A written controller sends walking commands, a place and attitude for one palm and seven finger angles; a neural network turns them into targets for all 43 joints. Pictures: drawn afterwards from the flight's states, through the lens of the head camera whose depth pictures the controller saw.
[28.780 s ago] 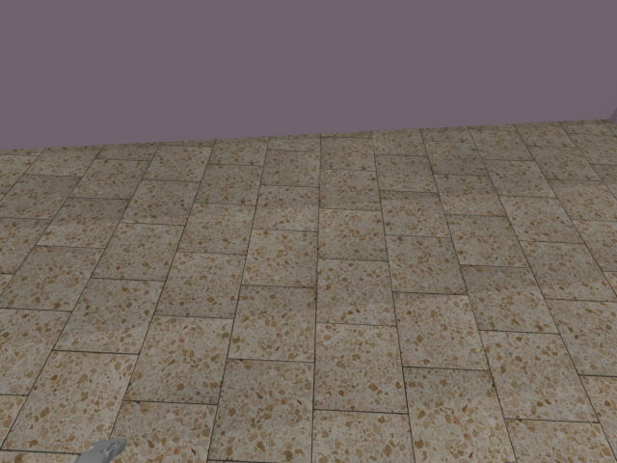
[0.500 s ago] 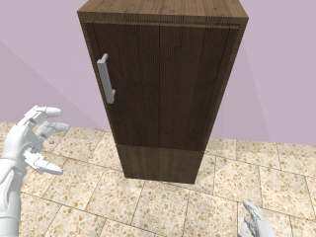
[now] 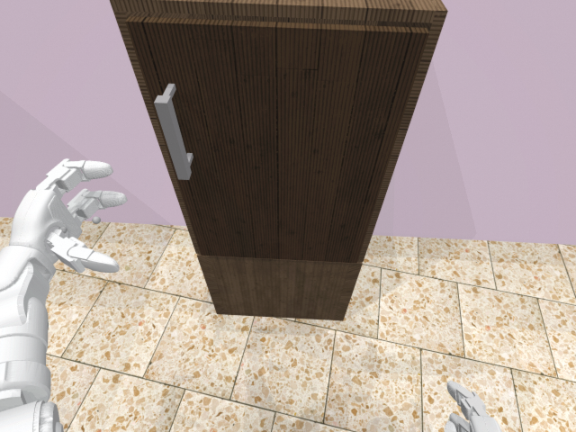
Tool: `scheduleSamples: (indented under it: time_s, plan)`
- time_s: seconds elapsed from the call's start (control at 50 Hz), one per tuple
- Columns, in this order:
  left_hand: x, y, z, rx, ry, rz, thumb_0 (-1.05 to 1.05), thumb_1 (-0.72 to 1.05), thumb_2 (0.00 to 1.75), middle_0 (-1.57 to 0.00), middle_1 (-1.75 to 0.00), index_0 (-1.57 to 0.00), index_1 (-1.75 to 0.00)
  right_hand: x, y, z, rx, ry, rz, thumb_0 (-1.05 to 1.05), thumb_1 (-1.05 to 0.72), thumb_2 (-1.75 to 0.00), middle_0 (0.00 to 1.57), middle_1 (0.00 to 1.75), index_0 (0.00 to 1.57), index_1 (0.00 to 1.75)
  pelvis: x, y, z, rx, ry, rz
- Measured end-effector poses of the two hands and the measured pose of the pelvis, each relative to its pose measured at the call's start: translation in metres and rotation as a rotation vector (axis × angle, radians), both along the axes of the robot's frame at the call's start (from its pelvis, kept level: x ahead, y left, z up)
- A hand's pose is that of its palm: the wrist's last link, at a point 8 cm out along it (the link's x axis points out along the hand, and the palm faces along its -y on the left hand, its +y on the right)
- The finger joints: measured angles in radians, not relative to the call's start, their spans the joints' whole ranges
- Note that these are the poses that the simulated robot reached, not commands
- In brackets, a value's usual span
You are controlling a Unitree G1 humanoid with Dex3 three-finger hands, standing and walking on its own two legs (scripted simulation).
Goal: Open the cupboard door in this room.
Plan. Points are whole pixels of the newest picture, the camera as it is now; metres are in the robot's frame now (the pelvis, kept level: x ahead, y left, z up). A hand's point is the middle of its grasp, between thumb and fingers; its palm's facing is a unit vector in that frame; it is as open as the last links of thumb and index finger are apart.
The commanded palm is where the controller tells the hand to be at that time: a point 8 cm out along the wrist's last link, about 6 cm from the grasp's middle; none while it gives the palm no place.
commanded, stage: move the hooked fingers beside the handle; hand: left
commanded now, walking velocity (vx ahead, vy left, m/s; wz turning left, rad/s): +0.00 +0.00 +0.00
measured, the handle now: (177, 134) +0.55 +0.22 +0.10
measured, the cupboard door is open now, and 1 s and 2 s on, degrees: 0 0 0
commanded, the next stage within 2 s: slide the fingers in behind the handle in 1.96 s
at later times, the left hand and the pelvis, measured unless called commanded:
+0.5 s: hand (117, 178) +0.43 +0.27 +0.11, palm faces -0.01 -1.00 +0.01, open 14.0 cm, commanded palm +0.41 +0.33 +0.11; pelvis +0.01 +0.02 -0.01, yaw -1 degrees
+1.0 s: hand (127, 153) +0.49 +0.28 +0.11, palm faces +0.00 -1.00 +0.01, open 14.0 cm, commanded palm +0.48 +0.33 +0.11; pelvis +0.01 +0.01 -0.02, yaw -1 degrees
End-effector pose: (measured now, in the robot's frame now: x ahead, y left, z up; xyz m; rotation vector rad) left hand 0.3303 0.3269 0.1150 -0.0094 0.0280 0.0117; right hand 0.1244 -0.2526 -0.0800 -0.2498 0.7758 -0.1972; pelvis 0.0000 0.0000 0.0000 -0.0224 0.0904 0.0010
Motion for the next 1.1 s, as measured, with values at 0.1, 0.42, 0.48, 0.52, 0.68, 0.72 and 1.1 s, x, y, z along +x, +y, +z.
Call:
scheduleSamples:
  time_s: [0.1, 0.42, 0.48, 0.52, 0.68, 0.72, 1.1]
  plan:
    - [0.016, 0.009, -0.003, -0.003, -0.006, 0.02, -0.01, -0.5, 0.3, -0.31, -1.2, -0.3, -1.2, -0.015, -0.002, -0.004, -0.014, 0.063, -0.019, 0.01, -0.9, -0.9, 0.21, 0.3, 0.2, 0.3, 0.001, 0.004, -0.002, -0.003, 0.018, -0.003]
    - [0.071, 0.004, -0.007, 0.001, -0.006, -0.018, -0.01, -0.5, 0.3, -0.3, -1.2, -0.3, -1.2, -0.044, 0.005, -0.014, -0.032, 0.197, -0.066, 0.01, -0.9, -0.9, 0.21, 0.3, 0.2, 0.3, 0.006, 0.018, -0.006, -0.015, 0.076, -0.007]
    - [0.079, 0.002, -0.004, 0.002, -0.022, -0.018, -0.01, -0.5, 0.3, -0.3, -1.2, -0.3, -1.2, -0.049, 0.007, -0.016, -0.028, 0.22, -0.072, 0.01, -0.9, -0.9, 0.21, 0.3, 0.2, 0.3, 0.008, 0.019, -0.007, -0.015, 0.085, -0.009]
    - [0.085, 0.001, -0.003, -0.007, -0.019, -0.018, -0.01, -0.5, 0.3, -0.3, -1.2, -0.3, -1.2, -0.052, 0.007, -0.017, -0.025, 0.236, -0.078, 0.01, -0.9, -0.9, 0.21, 0.3, 0.2, 0.3, 0.009, 0.02, -0.007, -0.015, 0.09, -0.011]
    - [0.102, 0.006, -0.007, 0.005, 0.003, -0.003, -0.01, -0.5, 0.3, -0.3, -1.2, -0.3, -1.2, -0.069, 0.004, -0.021, -0.033, 0.306, -0.107, 0.01, -0.9, -0.9, 0.21, 0.3, 0.2, 0.3, 0.01, 0.018, -0.01, -0.018, 0.116, -0.014]
    - [0.106, 0.006, -0.005, 0.005, -0.015, -0.003, -0.01, -0.5, 0.3, -0.3, -1.2, -0.3, -1.2, -0.074, 0.002, -0.022, -0.036, 0.328, -0.114, 0.01, -0.9, -0.9, 0.21, 0.3, 0.2, 0.3, 0.01, 0.018, -0.011, -0.019, 0.122, -0.015]
    - [0.15, 0.004, -0.002, -0.009, 0.007, -0.008, -0.01, -0.5, 0.3, -0.3, -1.2, -0.3, -1.2, -0.118, -0.011, -0.025, -0.067, 0.485, -0.2, 0.01, -0.9, -0.9, 0.21, 0.3, 0.2, 0.3, 0.01, 0.012, -0.019, -0.03, 0.19, -0.02]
